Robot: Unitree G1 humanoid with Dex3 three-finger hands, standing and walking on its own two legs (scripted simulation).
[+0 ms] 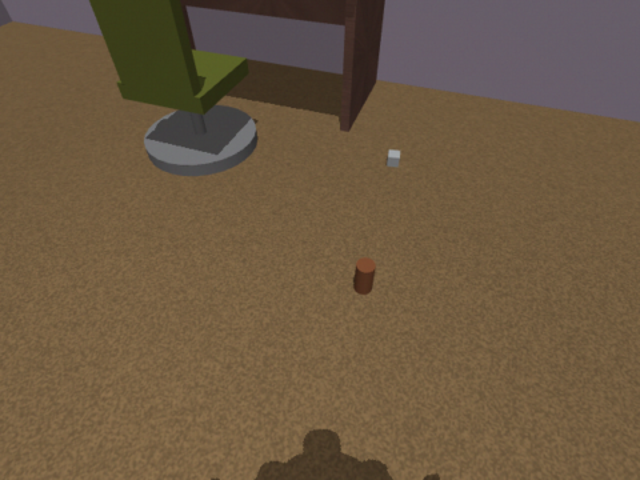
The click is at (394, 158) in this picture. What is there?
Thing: small box
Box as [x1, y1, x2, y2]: [387, 150, 399, 166]
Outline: 389,150 387,165 397,166 399,159 399,151
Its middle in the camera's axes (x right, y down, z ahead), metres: +0.39 -0.43 +2.06
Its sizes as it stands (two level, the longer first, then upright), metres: 0.070 0.061 0.059
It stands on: the floor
